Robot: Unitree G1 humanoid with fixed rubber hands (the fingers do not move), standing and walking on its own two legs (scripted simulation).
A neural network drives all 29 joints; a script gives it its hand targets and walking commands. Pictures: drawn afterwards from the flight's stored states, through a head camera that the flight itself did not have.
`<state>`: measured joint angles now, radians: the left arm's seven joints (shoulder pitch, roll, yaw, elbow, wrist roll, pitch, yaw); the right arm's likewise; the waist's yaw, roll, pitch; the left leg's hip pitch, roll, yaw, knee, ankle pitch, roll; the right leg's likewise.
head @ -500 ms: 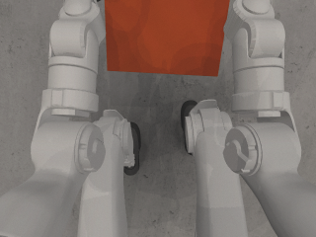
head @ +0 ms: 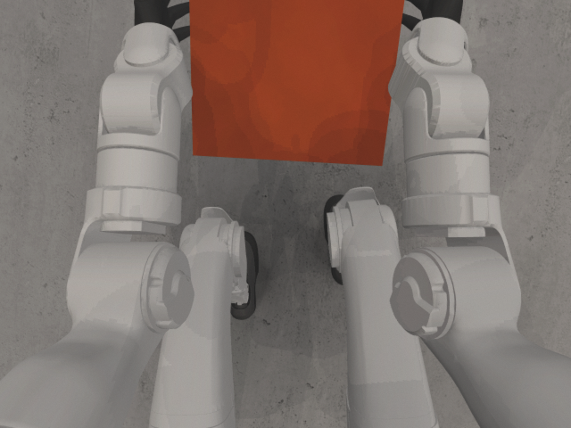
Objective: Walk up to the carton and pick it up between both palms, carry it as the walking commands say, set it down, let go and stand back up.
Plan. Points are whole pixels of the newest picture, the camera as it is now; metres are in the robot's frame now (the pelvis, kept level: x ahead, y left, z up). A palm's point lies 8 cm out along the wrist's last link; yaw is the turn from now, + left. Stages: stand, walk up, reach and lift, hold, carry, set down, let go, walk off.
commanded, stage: reach and lift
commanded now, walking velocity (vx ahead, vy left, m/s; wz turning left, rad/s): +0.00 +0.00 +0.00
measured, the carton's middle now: (294, 35) +0.55 -0.04 -0.15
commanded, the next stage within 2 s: none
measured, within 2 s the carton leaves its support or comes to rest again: neither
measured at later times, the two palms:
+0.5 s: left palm (123, 21) +0.51 +0.10 +0.00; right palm (471, 15) +0.49 -0.18 +0.00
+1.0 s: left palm (60, 10) +0.49 +0.10 +0.07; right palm out of the picture +0.46 -0.17 +0.07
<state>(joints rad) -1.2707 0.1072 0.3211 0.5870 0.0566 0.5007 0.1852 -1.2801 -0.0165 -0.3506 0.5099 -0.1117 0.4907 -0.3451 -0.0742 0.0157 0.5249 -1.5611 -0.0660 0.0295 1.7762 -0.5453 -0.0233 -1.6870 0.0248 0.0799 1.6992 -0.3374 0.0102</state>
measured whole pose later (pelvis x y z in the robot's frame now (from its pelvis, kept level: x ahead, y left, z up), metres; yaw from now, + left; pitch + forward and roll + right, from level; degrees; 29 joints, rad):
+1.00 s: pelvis +0.00 -0.01 +0.11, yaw -2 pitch +7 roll +4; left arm -1.05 0.04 0.34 0.59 0.09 0.49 0.17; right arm -1.06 0.08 -0.35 0.49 -0.14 0.49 -0.37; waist -0.05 0.01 0.52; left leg -1.03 -0.06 0.01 1.37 -0.46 -0.02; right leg -1.15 0.03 0.08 1.31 -0.28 0.00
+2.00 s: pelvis +0.07 +0.01 +0.22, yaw -2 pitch +5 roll +1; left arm -0.67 -0.12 0.40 0.79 0.24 0.49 0.17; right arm -0.66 0.19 -0.46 0.71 -0.32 0.47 -0.26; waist -0.06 0.06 -0.02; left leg -0.59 -0.04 -0.04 0.84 -0.34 0.00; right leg -0.67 0.02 0.05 0.77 -0.18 0.01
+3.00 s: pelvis +0.12 +0.00 +0.26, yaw -2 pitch -8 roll +0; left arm -0.46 -0.14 0.30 0.65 0.24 0.67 0.16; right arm -0.46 0.20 -0.34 0.62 -0.30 0.65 -0.26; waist -0.02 0.04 -0.04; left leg -0.11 -0.03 -0.06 0.53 -0.29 0.00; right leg -0.21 0.02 0.04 0.51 -0.16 0.00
